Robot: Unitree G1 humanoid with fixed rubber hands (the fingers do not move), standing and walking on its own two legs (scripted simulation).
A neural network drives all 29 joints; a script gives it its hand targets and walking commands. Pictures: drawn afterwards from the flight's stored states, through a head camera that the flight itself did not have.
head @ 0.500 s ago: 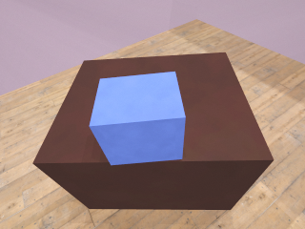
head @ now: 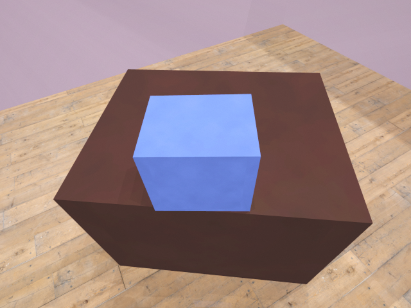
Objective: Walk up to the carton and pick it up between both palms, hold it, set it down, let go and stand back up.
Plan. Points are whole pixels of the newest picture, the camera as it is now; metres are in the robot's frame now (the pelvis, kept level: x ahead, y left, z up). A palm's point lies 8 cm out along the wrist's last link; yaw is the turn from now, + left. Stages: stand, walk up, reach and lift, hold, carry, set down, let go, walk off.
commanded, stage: walk up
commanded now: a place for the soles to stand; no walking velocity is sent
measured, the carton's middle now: (201, 154) +0.49 +0.04 -0.03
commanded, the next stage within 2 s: none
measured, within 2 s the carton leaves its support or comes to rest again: neither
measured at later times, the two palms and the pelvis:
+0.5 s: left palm out of the picture -0.01 +0.38 -0.16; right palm out of the picture +0.02 -0.15 -0.14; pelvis +0.03 +0.12 -0.02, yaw +2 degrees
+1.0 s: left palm out of the picture +0.07 +0.42 -0.15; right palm out of the picture +0.07 -0.08 -0.12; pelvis +0.06 +0.15 +0.00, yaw -3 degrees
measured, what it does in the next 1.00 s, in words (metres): steps to the left: left foot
